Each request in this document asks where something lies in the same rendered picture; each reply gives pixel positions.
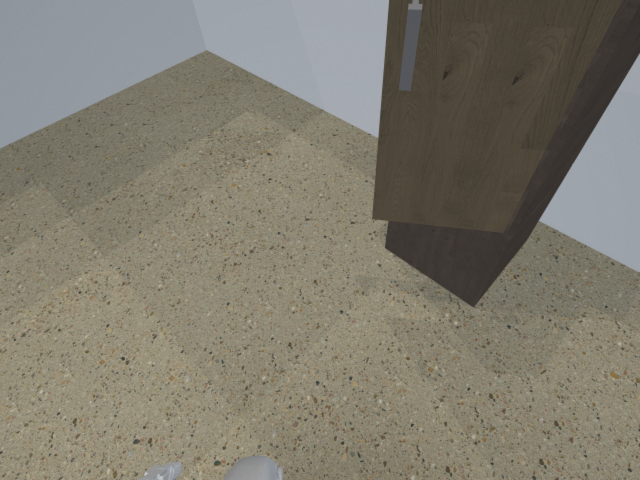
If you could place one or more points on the cupboard door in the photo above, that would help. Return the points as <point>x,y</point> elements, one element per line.
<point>492,80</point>

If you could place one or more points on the robot left thigh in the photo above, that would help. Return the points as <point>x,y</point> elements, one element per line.
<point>255,468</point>

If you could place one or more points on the handle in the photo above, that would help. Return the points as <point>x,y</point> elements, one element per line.
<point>410,45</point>

